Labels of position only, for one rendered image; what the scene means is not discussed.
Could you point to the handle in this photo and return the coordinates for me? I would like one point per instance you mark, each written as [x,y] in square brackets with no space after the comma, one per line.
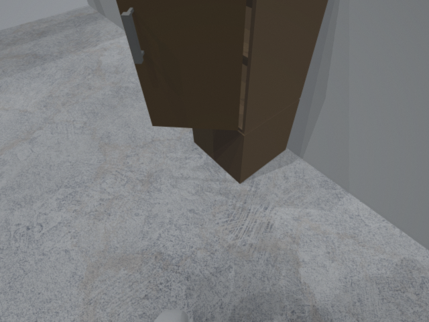
[131,33]

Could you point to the cupboard door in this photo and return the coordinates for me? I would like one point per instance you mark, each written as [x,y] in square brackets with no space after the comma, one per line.
[191,70]

